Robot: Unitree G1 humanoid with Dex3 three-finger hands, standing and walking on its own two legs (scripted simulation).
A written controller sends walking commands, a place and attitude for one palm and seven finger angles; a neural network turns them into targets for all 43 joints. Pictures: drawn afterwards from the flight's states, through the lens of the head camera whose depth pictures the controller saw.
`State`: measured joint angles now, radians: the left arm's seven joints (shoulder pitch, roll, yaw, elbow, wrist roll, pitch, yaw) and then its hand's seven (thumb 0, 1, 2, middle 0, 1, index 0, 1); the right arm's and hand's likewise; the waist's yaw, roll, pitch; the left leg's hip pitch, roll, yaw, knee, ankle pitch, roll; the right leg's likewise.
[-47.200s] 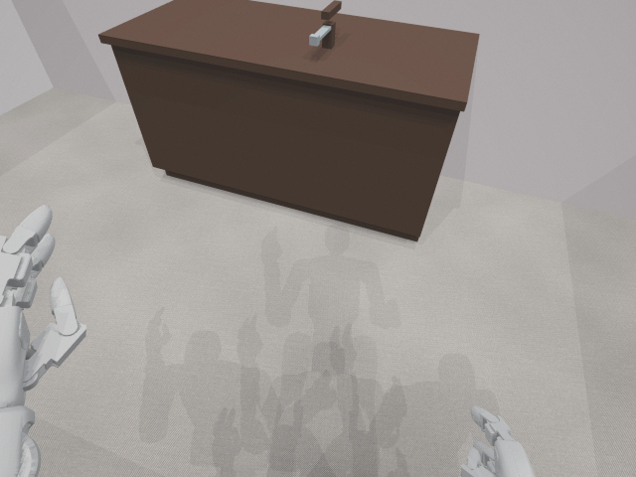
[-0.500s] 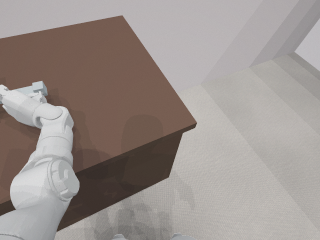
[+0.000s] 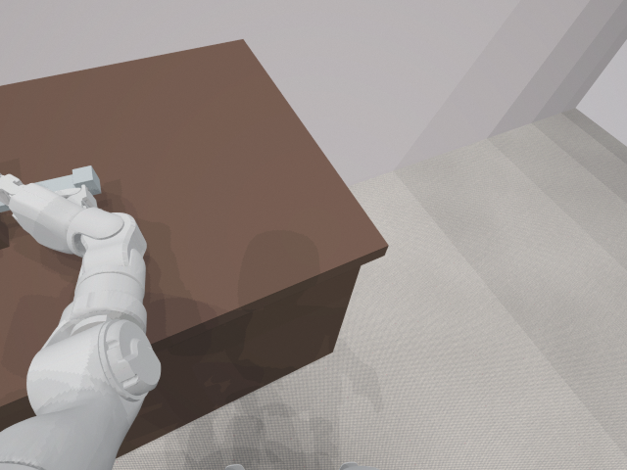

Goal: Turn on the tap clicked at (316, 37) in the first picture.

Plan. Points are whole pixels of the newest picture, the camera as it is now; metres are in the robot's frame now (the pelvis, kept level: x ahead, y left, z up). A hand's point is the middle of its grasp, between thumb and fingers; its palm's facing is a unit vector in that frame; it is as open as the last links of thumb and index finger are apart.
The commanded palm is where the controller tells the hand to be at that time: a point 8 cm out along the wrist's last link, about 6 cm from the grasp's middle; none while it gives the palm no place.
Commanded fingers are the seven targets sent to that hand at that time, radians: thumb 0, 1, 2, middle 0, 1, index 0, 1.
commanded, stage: lift the hand up off the lever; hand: left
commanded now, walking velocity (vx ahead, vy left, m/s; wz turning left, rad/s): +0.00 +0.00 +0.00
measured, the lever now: (87, 181) +0.51 +0.27 +0.06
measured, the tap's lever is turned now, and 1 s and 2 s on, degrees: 86 69 51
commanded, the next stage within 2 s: draw the hand back beside the body in 0.98 s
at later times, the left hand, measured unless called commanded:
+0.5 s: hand (79, 191) +0.47 +0.26 +0.08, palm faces +0.87 -0.49 -0.08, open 7.9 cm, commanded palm +0.42 +0.27 +0.13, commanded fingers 0.00 0.90 0.90 -0.15 -0.15 -0.15 -0.15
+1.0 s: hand (71, 204) +0.45 +0.26 +0.08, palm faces +0.87 -0.48 -0.09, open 7.8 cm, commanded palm +0.41 +0.27 +0.14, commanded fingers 0.00 0.90 0.90 -0.15 -0.15 -0.15 -0.15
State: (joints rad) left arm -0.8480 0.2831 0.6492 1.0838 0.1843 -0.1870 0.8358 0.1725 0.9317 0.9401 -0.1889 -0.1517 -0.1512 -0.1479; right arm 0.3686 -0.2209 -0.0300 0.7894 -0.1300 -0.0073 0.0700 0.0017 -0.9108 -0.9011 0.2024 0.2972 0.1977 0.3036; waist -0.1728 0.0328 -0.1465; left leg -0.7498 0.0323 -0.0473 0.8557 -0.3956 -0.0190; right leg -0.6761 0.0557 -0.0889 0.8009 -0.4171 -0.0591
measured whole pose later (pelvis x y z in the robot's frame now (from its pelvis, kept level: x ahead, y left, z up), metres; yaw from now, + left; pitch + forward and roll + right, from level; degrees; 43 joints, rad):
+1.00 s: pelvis +0.01 -0.01 +0.01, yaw +0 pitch +13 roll -1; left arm -0.72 0.20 0.66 0.83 0.12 -0.01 0.78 0.02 0.90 0.90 -0.28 -0.25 -0.15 -0.15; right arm 0.33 -0.22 -0.04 0.81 -0.12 -0.10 0.06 0.00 -0.91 -0.90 0.20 0.30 0.20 0.30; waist -0.13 0.03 -0.13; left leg -0.65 0.04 -0.05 0.80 -0.39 -0.03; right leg -0.58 0.06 -0.09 0.76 -0.41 -0.07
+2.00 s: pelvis -0.01 +0.01 +0.05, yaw -1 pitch -5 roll +0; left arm 0.14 0.31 0.23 -0.04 -0.09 -0.13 0.11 0.02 0.89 0.90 -0.20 -0.26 -0.19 -0.26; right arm 0.19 -0.23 0.02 0.67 0.02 -0.06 -0.05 0.01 -0.91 -0.90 0.20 0.30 0.20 0.30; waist 0.06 0.08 0.04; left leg -0.09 0.00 0.00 0.40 -0.22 0.00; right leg -0.05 0.03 -0.03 0.38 -0.24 -0.04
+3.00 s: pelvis -0.03 +0.02 +0.04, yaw -3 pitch -1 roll +0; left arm 0.48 0.35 0.30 -0.41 -0.06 -0.17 0.09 0.01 0.89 0.90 -0.21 -0.30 -0.21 -0.30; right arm 0.18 -0.24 -0.01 0.57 0.01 -0.03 -0.08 0.01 -0.91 -0.90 0.20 0.30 0.20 0.30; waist 0.02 0.07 0.03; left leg -0.24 0.00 0.04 0.46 -0.20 0.02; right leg -0.21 0.03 0.00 0.46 -0.23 -0.02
